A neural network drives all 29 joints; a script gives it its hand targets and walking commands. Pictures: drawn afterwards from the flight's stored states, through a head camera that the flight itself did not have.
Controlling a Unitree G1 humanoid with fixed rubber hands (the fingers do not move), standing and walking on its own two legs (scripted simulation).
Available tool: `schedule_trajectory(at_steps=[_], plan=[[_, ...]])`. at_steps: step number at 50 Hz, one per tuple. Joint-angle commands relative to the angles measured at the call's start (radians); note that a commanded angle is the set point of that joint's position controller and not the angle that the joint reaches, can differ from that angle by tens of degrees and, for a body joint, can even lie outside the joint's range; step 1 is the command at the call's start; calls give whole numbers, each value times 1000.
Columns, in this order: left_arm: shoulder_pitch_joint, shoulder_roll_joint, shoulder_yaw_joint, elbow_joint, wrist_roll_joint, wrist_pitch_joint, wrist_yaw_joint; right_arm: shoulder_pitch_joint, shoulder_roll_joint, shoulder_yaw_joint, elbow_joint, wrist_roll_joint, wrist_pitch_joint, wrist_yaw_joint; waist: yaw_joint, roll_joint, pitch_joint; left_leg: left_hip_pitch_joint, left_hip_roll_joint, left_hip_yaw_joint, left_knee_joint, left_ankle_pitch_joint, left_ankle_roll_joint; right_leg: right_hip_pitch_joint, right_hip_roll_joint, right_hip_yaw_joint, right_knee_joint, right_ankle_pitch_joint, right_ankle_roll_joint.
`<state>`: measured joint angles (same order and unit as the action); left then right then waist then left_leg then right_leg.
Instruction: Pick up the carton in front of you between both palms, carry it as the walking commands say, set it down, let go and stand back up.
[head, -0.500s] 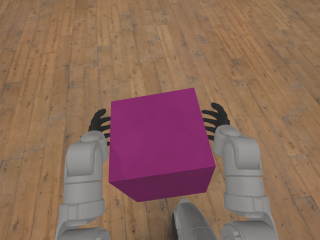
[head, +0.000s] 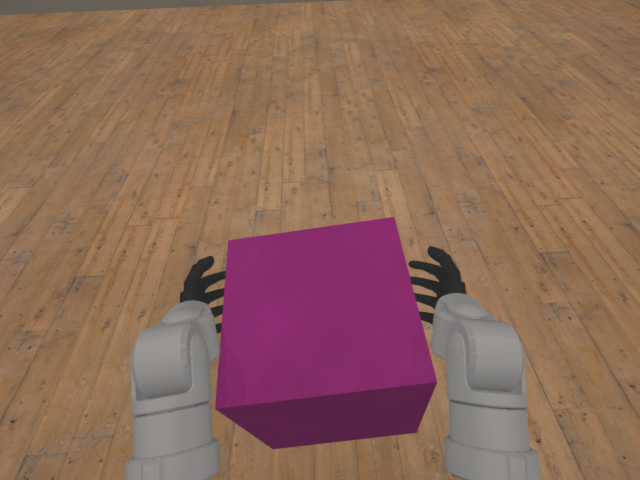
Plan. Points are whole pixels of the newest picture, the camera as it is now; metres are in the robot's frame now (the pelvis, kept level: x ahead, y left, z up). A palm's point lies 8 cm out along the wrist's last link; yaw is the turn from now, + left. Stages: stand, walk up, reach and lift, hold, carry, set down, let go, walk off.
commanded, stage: carry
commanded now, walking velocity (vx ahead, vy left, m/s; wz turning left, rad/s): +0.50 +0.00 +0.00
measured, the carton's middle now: (328, 342) +0.31 +0.00 +0.01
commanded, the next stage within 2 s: none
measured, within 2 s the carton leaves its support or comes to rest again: neither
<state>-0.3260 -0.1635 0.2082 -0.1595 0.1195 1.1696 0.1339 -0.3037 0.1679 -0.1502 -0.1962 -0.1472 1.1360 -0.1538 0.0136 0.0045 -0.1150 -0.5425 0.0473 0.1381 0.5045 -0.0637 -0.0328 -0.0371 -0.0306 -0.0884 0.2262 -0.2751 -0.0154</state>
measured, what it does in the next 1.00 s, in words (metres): walks ahead: left foot, then right foot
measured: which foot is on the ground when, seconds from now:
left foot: up 0.00-0.04, down 0.06-1.00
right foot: down 0.00-0.08, up 0.10-0.42, down 0.44-1.00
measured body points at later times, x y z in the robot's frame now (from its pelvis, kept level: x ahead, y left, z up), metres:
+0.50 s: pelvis +0.23 +0.01 -0.01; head +0.20 +0.00 +0.43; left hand +0.52 +0.15 +0.08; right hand +0.52 -0.15 +0.08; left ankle +0.17 +0.11 -0.75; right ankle +0.31 -0.09 -0.75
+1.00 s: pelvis +0.26 +0.01 -0.02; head +0.23 +0.01 +0.43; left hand +0.54 +0.16 +0.04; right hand +0.54 -0.14 +0.04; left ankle +0.17 +0.11 -0.75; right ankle +0.31 -0.09 -0.75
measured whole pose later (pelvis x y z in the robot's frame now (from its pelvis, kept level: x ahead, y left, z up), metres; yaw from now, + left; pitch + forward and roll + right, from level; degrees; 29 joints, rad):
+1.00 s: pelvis +0.26 +0.01 -0.02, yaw +1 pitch +3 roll -1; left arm -0.18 -0.14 0.09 -0.11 0.16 1.13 0.13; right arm -0.16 0.13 -0.08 -0.13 -0.17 1.11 -0.11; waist 0.01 0.02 -0.14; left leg -0.16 0.06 0.14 0.56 -0.44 -0.01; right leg -0.39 -0.07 -0.21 0.59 -0.24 -0.03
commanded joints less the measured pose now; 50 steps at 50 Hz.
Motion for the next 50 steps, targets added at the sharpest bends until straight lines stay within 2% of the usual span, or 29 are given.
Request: schedule_trajectory(at_steps=[1, 2, 3, 4, 5, 6, 7, 8, 9, 10, 12, 15, 18, 20, 21, 22, 23, 24, 25, 27, 31, 35, 40, 44, 50], plan=[[-470, -915, -757, -88, -417, 14, -324, -438, 1010, 745, -3, 420, 38, 290, -4, -177, -223, 191, -23, 63, -125, 91, 20, 106, -183, 20, 107, 608, -57], [-451, -924, -767, -97, -418, 21, -322, -406, 1003, 737, -3, 428, 44, 301, -14, -132, -242, 337, -49, 103, -147, 54, 27, 33, -158, -20, 208, 584, -40], [-422, -925, -767, -104, -416, 27, -322, -378, 990, 730, -9, 434, 51, 311, -22, -83, -276, 516, -24, 81, -114, -35, 40, -93, -130, -46, 335, 496, -24], [-411, -908, -766, -118, -412, 35, -323, -352, 969, 720, -12, 434, 59, 317, -34, 75, -333, 658, 188, -208, -140, -125, 78, -241, -91, -65, 588, 189, 8], [-444, -909, -778, -141, -426, 50, -320, -358, 958, 714, 15, 428, 57, 325, -33, 305, -360, 857, 398, -599, -228, -251, 223, -566, 26, -31, 807, -145, 29], [-455, -899, -787, -144, -426, 53, -321, -351, 970, 714, 8, 441, 55, 328, -32, 273, -307, 794, 409, -646, -274, -155, 253, -666, 11, 57, 936, -234, 15], [-463, -914, -791, -139, -435, 51, -322, -377, 983, 714, -21, 451, 53, 331, -31, 211, -279, 728, 372, -527, -255, 23, 237, -662, -28, 75, 972, -224, 0], [-461, -933, -791, -139, -442, 46, -323, -394, 993, 717, -39, 458, 51, 333, -32, 123, -279, 673, 352, -426, -237, 160, 225, -637, -55, 76, 970, -195, -2], [-451, -953, -793, -132, -447, 41, -322, -412, 1003, 722, -56, 468, 49, 333, -28, 58, -264, 600, 328, -328, -247, 234, 197, -595, -90, 87, 895, -139, 2], [-439, -966, -798, -132, -447, 37, -319, -423, 1012, 730, -67, 477, 46, 335, -24, 65, -273, 551, 299, -240, -256, 259, 170, -537, -92, 70, 795, -109, 12], [-410, -986, -803, -131, -445, 26, -311, -426, 1013, 738, -91, 488, 43, 340, -17, 104, -288, 500, 254, -127, -252, 306, 162, -446, -59, 22, 636, -90, 34], [-386, -995, -813, -148, -440, 17, -298, -389, 1003, 740, -100, 487, 43, 344, -23, 141, -296, 481, 229, -44, -230, 352, 156, -367, -27, -35, 446, 9, 43], [-400, -975, -820, -188, -444, 22, -294, -371, 985, 737, -121, 480, 46, 341, -29, 150, -287, 476, 205, -11, -188, 346, 136, -309, -19, -65, 336, 155, 44], [-384, -953, -812, -184, -442, 33, -296, -358, 967, 731, -112, 467, 54, 336, -19, 114, -265, 455, 169, 18, -117, 289, 102, -224, -19, -86, 182, 300, 44], [-373, -938, -807, -174, -439, 40, -300, -342, 954, 725, -95, 455, 59, 334, -18, 86, -248, 433, 148, 20, -81, 249, 74, -166, -38, -77, 113, 379, 46], [-375, -917, -801, -165, -437, 50, -305, -336, 937, 719, -75, 443, 63, 331, -16, 66, -252, 382, 140, 13, -42, 172, 48, -73, -97, -34, 111, 456, 40], [-379, -888, -791, -147, -432, 59, -310, -333, 921, 716, -56, 434, 69, 328, -22, -11, -274, 301, 112, 13, 21, 6, 17, 24, -206, 64, 185, 777, 10], [-373, -892, -782, -96, -421, 57, -314, -356, 914, 729, -63, 440, 83, 324, -21, -100, -317, 261, 92, -30, -5, -112, -4, 98, -258, 110, 244, 890, -60], [-332, -899, -763, -52, -416, 53, -317, -370, 898, 731, -66, 441, 93, 326, -18, -145, -304, 294, 84, -29, -12, -187, -13, 39, -264, 137, 218, 822, -75], [-322, -926, -745, -18, -406, 51, -320, -393, 918, 737, -37, 450, 99, 334, -17, -110, -290, 354, 92, -36, -31, -125, -5, -17, -224, 99, 218, 772, -61], [-380, -969, -755, -53, -420, 40, -319, -436, 962, 743, -52, 474, 87, 341, -13, -57, -325, 379, 103, -35, -13, 106, -5, -21, -176, 38, 302, 812, -44], [-405, -976, -776, -105, -433, 35, -311, -424, 978, 739, -71, 473, 78, 334, -15, -19, -351, 394, 101, -36, 7, 172, -5, -32, -166, 25, 337, 796, -47], [-355, -994, -797, -100, -423, 18, -317, -342, 998, 736, -45, 445, 56, 338, -15, 6, -346, 414, 109, -43, 19, 250, 5, -76, -152, 7, 358, 712, -41], [-339, -1010, -815, -70, -413, -18, -332, -328, 1013, 749, -21, 429, 15, 349, -15, 17, -312, 408, 118, -53, 15, 255, 18, -115, -144, -1, 358, 595, -33], [-334, -991, -805, -18, -379, -102, -346, -341, 993, 746, 14, 395, -71, 361, -14, 3, -258, 359, 115, -63, -9, 120, 36, -132, -147, 6, 331, 484, -25]])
